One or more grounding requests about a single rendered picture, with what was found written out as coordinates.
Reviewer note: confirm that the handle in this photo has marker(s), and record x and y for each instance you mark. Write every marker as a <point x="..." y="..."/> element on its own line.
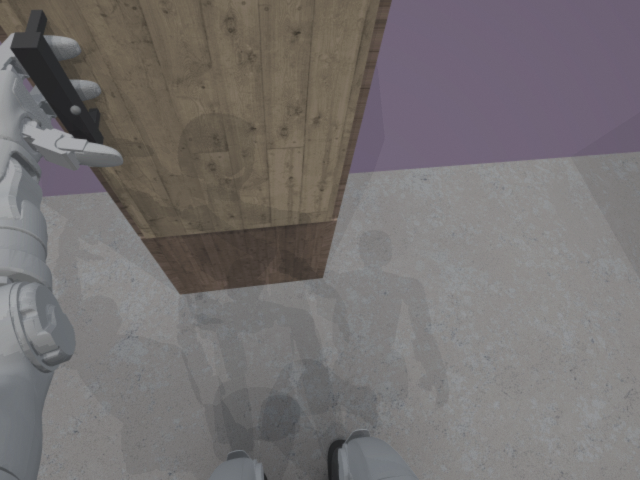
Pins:
<point x="39" y="61"/>

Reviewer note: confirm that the left robot upper arm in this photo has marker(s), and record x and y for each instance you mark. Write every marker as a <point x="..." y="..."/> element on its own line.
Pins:
<point x="35" y="337"/>

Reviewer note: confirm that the robot right shin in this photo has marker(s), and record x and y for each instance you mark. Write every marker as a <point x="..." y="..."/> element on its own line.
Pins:
<point x="357" y="434"/>

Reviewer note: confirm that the left robot hand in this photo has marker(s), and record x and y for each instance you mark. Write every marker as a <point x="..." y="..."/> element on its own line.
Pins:
<point x="18" y="107"/>

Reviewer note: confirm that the cupboard door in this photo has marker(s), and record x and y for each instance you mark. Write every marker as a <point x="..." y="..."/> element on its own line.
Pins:
<point x="228" y="114"/>

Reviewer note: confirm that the right robot thigh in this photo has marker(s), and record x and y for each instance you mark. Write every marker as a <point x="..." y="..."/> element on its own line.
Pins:
<point x="370" y="458"/>

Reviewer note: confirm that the left robot forearm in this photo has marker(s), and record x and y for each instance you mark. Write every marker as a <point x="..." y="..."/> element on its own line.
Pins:
<point x="23" y="229"/>

